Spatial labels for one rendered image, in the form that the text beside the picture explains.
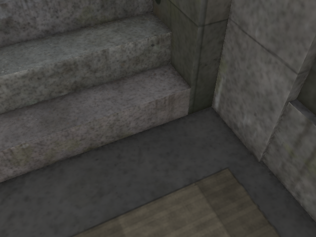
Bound stairs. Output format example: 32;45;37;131
0;0;192;183

